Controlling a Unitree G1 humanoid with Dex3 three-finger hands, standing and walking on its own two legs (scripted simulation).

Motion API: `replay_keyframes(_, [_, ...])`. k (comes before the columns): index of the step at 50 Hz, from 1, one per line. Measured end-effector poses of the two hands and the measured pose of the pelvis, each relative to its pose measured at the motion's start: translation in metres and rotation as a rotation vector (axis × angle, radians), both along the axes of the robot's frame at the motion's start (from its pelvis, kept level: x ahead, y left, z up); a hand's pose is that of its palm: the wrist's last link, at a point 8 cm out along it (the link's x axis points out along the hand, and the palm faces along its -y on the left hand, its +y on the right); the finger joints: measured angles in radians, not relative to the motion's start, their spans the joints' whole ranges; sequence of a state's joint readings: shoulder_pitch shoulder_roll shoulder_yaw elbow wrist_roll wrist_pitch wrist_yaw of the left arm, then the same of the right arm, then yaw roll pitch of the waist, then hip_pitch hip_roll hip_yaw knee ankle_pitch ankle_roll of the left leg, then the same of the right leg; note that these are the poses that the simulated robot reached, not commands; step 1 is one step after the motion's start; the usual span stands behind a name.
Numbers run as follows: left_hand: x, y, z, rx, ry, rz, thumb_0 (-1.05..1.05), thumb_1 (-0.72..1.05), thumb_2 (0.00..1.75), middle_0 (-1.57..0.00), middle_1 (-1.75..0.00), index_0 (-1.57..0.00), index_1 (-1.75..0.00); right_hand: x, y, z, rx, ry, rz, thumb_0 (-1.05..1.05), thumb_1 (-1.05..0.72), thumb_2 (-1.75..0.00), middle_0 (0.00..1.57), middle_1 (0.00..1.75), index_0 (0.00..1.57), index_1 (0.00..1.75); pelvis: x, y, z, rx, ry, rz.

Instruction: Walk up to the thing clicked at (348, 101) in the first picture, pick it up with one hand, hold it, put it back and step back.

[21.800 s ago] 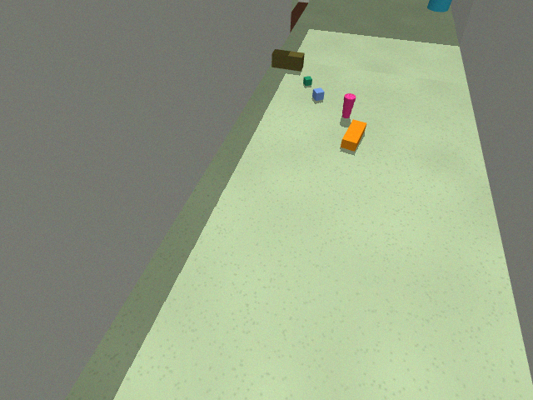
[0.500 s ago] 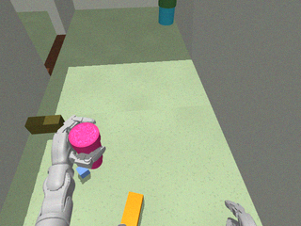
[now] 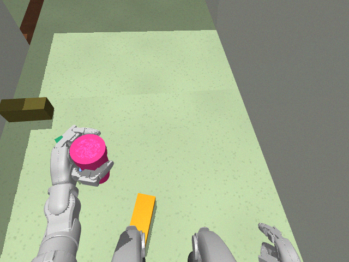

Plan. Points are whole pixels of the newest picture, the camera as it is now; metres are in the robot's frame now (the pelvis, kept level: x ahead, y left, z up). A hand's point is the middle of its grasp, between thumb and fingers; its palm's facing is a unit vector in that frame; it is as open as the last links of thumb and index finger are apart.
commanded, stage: crouch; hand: left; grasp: from the side
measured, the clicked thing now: (94, 163) +0.35 +0.19 -0.04
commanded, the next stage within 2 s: lower in 1.44 s
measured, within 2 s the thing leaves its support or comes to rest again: neither
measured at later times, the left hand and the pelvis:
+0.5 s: hand (110, 175) +0.40 +0.19 -0.25, palm faces +0.11 -0.99 -0.01, open 9.7 cm; pelvis -0.05 +0.00 -0.22, yaw -4 degrees
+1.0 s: hand (113, 180) +0.42 +0.21 -0.39, palm faces +0.12 -0.99 -0.01, open 9.6 cm; pelvis -0.06 +0.00 -0.34, yaw -8 degrees
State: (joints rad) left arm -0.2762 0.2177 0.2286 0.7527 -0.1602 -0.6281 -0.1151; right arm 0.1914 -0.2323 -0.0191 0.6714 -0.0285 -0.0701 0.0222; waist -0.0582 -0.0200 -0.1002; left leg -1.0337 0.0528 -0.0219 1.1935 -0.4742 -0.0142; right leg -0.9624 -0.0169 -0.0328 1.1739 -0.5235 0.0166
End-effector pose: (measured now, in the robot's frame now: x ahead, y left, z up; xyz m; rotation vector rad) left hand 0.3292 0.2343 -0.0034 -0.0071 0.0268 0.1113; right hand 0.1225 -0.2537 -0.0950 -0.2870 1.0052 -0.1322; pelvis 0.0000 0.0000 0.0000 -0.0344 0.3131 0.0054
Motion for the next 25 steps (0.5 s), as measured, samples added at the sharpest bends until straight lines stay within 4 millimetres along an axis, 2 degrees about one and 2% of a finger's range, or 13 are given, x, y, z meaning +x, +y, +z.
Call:
replay_keyframes(6, [0.018,0.003,-0.067,0.012,-0.029,-0.036,0.04,-0.32,1.09,-0.79,-1.07,-0.71,-1.05,-0.007,-0.005,-0.061,-0.024,0.043,0.014,0.0,-0.9,-0.9,0.2,0.3,0.2,0.3,-0.006,0.002,-0.061,-0.013,0.123,-0.01])
replay_keyframes(11, [0.022,0.009,-0.122,0.017,-0.022,-0.011,0.04,-0.32,1.09,-0.79,-1.07,-0.71,-1.05,-0.014,-0.002,-0.118,-0.008,0.098,0.025,0.0,-0.9,-0.91,0.2,0.3,0.2,0.3,-0.015,0.003,-0.107,-0.017,0.189,-0.022])
replay_keyframes(18, [0.027,0.012,-0.183,0.031,-0.018,-0.007,0.04,-0.32,1.09,-0.79,-1.08,-0.71,-1.05,-0.028,0.005,-0.186,0.021,0.162,0.055,0.0,-0.91,-0.91,0.2,0.3,0.2,0.3,-0.03,0.0,-0.162,-0.018,0.246,-0.032])
replay_keyframes(25, [0.04,0.009,-0.246,0.02,-0.018,0.003,0.04,-0.32,1.1,-0.79,-1.08,-0.71,-1.05,-0.054,-0.003,-0.24,0.004,0.202,0.065,0.0,-0.92,-0.91,0.2,0.3,0.2,0.3,-0.049,-0.004,-0.22,-0.022,0.253,-0.048])
